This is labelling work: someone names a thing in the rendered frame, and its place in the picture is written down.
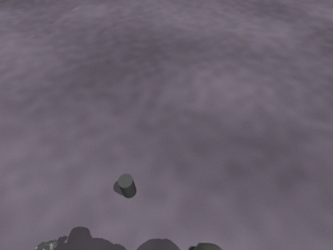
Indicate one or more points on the can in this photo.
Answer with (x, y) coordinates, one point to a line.
(127, 185)

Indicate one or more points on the left robot hand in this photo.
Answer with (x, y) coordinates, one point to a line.
(50, 245)

